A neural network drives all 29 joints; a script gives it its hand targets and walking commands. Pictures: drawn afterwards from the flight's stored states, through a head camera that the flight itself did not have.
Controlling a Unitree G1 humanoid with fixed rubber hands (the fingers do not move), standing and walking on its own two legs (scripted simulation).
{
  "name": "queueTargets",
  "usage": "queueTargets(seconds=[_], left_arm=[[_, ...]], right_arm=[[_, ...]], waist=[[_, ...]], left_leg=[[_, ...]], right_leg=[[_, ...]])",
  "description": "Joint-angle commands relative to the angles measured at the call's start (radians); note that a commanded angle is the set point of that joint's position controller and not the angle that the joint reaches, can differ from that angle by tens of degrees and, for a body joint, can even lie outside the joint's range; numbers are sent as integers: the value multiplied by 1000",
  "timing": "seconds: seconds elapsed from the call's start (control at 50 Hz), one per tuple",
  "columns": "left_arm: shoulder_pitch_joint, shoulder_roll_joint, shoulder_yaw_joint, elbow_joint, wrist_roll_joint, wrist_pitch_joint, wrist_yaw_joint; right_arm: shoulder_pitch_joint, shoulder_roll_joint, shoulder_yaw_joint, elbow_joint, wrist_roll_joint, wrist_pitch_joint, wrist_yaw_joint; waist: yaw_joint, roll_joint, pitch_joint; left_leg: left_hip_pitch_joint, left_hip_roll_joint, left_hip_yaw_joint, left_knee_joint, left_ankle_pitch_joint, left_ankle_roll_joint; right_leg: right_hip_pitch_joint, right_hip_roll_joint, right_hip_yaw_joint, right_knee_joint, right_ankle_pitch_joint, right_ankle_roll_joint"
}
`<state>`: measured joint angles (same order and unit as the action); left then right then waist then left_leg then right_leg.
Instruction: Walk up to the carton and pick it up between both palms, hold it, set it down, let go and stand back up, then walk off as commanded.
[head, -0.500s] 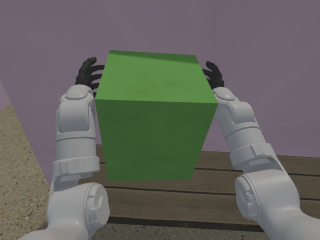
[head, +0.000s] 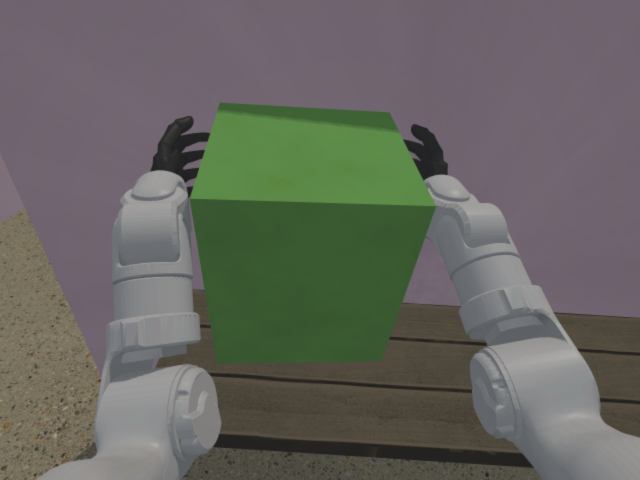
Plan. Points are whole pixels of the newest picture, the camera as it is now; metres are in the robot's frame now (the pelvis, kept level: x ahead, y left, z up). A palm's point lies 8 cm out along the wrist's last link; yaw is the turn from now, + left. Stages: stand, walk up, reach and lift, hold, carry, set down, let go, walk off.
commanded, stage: hold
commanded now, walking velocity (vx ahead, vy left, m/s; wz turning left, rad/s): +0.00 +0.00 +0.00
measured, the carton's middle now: (303, 237) +0.36 +0.01 +0.20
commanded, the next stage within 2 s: none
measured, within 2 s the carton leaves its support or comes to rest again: neither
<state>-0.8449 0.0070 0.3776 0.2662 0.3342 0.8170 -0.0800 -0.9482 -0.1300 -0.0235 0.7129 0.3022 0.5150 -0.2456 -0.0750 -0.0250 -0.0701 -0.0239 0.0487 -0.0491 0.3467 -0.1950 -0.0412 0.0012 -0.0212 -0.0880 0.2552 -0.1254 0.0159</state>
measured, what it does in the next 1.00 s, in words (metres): stands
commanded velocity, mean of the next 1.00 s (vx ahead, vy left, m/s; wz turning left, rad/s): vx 0.00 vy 0.00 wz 0.00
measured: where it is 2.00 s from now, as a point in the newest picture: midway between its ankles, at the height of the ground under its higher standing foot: outside the picture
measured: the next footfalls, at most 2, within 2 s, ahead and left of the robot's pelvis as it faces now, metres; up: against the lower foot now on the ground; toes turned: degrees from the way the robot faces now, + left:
none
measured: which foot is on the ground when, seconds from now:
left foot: down 0.00-1.00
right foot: down 0.00-1.00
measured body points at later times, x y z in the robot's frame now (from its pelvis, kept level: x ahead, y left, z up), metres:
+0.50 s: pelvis +0.00 +0.00 +0.00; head -0.09 +0.02 +0.44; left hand +0.38 +0.16 +0.28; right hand +0.38 -0.15 +0.27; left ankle +0.01 +0.14 -0.75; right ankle +0.02 -0.13 -0.75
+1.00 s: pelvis +0.00 +0.00 +0.00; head -0.08 +0.02 +0.44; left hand +0.38 +0.16 +0.28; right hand +0.38 -0.15 +0.27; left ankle +0.01 +0.14 -0.75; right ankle +0.02 -0.13 -0.75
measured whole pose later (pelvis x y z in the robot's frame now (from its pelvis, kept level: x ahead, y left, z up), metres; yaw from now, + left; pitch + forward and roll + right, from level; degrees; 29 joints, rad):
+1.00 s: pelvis +0.00 +0.00 +0.00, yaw +0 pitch -8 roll -1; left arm -0.85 0.01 0.37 0.26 0.33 0.81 -0.08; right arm -0.94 -0.13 -0.02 0.70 0.30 0.51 -0.25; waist -0.08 -0.02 -0.07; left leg -0.03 0.05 -0.05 0.35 -0.19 -0.04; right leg 0.00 -0.02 -0.09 0.25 -0.12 0.02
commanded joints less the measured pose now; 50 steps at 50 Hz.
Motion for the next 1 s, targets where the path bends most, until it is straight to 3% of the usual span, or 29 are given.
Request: queueTargets(seconds=[0.0,0.14,0.24,0.32,0.34,0.36,0.38,0.48,0.6,0.68,0.74,0.76,0.84,0.88,0.9,0.96,0.98], left_arm=[[-599,-557,-434,-62,-176,-47,-141],[-577,-534,-422,-70,-155,-37,-144],[-582,-555,-414,-54,-149,-36,-146],[-608,-566,-444,-80,-171,-46,-133],[-599,-570,-453,-90,-177,-50,-131],[-581,-570,-448,-70,-162,-43,-130],[-596,-559,-424,-50,-157,-44,-132],[-595,-536,-393,22,-136,-40,-146],[-573,-552,-412,-33,-164,-50,-144],[-580,-555,-423,-24,-158,-44,-150],[-611,-556,-424,-31,-158,-48,-146],[-618,-549,-419,-31,-161,-53,-144],[-622,-566,-459,-83,-183,-62,-129],[-584,-548,-428,-62,-168,-54,-126],[-580,-546,-419,-27,-161,-48,-127],[-578,-544,-399,-7,-142,-42,-139],[-595,-548,-403,-12,-145,-42,-142]], right_arm=[[-710,633,244,-316,128,-43,108],[-656,625,260,-288,132,-26,99],[-712,633,265,-324,128,-42,109],[-727,632,266,-345,132,-49,112],[-722,640,269,-364,130,-53,112],[-707,625,257,-329,125,-46,112],[-705,627,248,-292,114,-41,115],[-704,608,213,-239,88,-37,122],[-707,635,257,-318,120,-51,105],[-687,615,233,-283,110,-41,103],[-713,616,223,-285,106,-47,114],[-733,630,231,-305,107,-51,113],[-741,652,268,-362,136,-60,111],[-725,648,276,-353,138,-52,106],[-707,633,263,-321,128,-43,103],[-701,622,248,-282,107,-39,108],[-684,614,229,-250,99,-35,112]], waist=[[-19,46,-295],[-20,53,-249],[-2,59,-250],[-8,64,-298],[-10,42,-303],[-12,60,-272],[-5,39,-248],[-9,38,-202],[-10,36,-304],[-28,55,-246],[-19,73,-238],[-13,52,-255],[-5,67,-334],[9,42,-323],[-8,39,-273],[-4,36,-224],[-21,54,-224]], left_leg=[[-75,-118,62,-52,237,-20],[-65,-122,58,-48,265,-25],[-82,-114,61,-57,232,-20],[-69,-114,63,-46,257,-31],[-60,-113,60,-44,263,-28],[-71,-111,55,-50,240,-26],[-88,-114,57,-66,192,-17],[-129,-115,65,-90,111,0],[-56,-120,66,-39,288,-22],[-80,-115,64,-55,221,-24],[-103,-113,61,-67,171,-18],[-101,-116,62,-67,174,-13],[-68,-116,59,-37,262,-22],[-55,-117,57,-36,274,-17],[-59,-118,61,-42,258,-22],[-97,-113,64,-68,179,-10],[-104,-114,64,-77,164,-13]], right_leg=[[181,106,24,6,128,25],[189,105,22,8,160,30],[183,107,15,3,112,21],[184,113,16,6,122,18],[179,114,14,6,130,22],[174,111,14,3,108,19],[166,106,17,-4,63,18],[165,95,23,-10,21,18],[196,108,19,9,183,29],[170,103,22,-3,110,25],[166,99,20,-5,57,17],[170,101,20,-2,62,21],[180,106,22,11,135,24],[187,107,18,7,154,29],[174,105,20,-1,138,27],[163,100,23,-8,66,23],[164,101,22,-7,56,20]])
